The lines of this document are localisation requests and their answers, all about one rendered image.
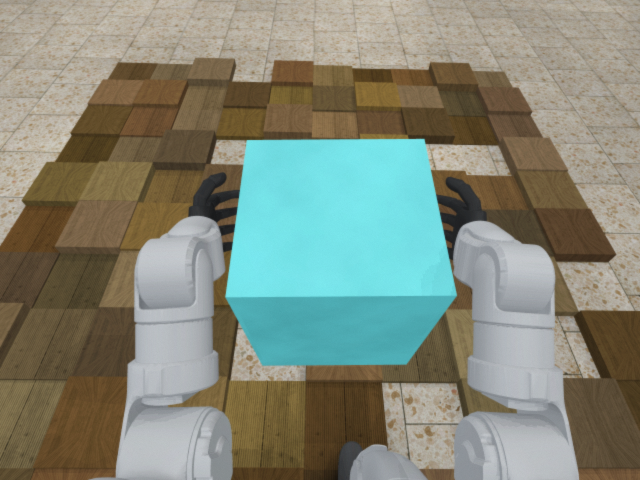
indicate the robot right shin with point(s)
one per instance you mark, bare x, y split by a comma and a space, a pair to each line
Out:
370, 448

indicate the right robot forearm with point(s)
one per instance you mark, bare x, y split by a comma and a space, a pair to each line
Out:
513, 302

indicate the right robot hand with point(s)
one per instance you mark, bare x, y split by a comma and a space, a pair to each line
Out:
468, 211

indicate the left robot forearm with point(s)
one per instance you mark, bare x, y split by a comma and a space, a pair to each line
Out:
173, 306

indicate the right robot thigh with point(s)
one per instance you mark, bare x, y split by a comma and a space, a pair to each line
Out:
385, 465

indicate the robot right upper arm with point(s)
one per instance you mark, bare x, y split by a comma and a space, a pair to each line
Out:
511, 446

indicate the robot left upper arm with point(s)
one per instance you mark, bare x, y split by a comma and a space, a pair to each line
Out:
177, 443

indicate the carton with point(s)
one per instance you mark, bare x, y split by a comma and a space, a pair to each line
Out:
339, 255

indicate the left robot hand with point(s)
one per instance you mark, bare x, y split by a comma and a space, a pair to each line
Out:
204, 204

